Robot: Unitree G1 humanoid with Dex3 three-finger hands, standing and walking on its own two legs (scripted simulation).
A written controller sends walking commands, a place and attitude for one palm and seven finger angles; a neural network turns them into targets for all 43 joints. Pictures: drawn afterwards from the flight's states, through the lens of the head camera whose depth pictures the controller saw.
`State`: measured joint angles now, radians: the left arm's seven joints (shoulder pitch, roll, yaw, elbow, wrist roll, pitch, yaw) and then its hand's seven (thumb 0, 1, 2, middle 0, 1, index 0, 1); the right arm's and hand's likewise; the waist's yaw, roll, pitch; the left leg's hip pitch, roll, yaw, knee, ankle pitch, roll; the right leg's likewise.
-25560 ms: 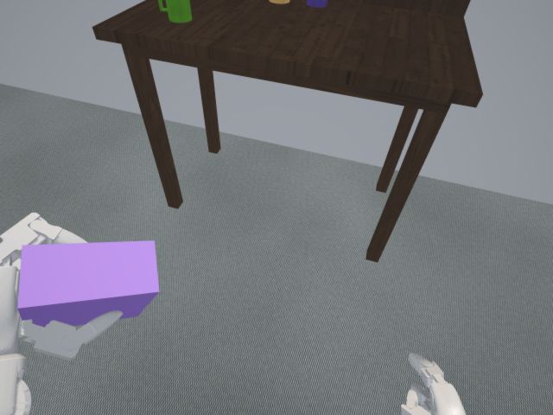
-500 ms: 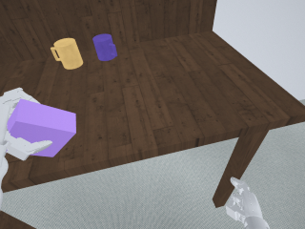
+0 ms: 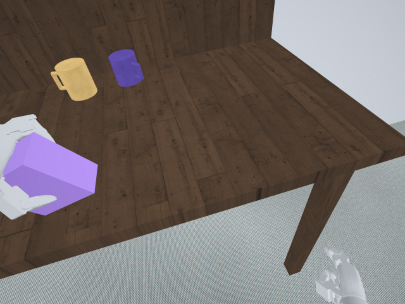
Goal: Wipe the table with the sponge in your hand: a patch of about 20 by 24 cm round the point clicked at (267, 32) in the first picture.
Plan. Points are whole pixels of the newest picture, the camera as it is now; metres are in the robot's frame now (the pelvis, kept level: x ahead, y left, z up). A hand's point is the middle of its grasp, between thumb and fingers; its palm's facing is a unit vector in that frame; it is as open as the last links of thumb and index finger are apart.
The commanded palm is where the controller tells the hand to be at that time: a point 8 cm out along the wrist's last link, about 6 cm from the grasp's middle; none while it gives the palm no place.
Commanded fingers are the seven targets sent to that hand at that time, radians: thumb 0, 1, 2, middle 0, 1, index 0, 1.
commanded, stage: turn the palm down, sponge in hand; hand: left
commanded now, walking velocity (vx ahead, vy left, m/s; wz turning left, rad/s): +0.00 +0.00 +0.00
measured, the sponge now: (50, 182) +0.24 +0.28 +0.18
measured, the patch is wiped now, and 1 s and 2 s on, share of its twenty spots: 0.00 0.00 0.00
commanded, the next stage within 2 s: move the sponge above the wiping area in 1.14 s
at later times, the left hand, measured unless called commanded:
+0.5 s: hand (0, 163) +0.22 +0.32 +0.24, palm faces +0.28 -0.17 -0.94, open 10.0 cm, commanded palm +0.16 +0.32 +0.32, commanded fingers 0.00 0.10 1.30 -1.20 -1.60 -1.20 -1.60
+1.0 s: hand (30, 171) +0.22 +0.27 +0.24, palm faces +0.25 -0.05 -0.97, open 10.0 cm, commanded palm +0.17 +0.28 +0.33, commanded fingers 0.00 0.10 1.30 -1.20 -1.60 -1.20 -1.60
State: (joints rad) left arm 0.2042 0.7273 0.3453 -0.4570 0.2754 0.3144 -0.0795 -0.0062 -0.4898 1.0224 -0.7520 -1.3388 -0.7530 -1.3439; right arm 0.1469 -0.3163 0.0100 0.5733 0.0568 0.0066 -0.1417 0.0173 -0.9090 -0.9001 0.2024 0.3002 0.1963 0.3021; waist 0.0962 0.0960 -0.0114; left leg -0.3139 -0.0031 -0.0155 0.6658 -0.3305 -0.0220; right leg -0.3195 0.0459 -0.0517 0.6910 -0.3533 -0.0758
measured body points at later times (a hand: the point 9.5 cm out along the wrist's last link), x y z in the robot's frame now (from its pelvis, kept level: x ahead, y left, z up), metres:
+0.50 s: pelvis -0.03 +0.04 +0.02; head -0.04 +0.01 +0.46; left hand +0.20 +0.32 +0.29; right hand +0.24 -0.13 -0.05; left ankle +0.02 +0.14 -0.72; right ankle +0.01 -0.06 -0.72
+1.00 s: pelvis -0.03 +0.00 +0.01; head -0.05 -0.05 +0.46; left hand +0.20 +0.27 +0.29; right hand +0.25 -0.17 -0.04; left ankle +0.02 +0.14 -0.72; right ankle +0.01 -0.06 -0.72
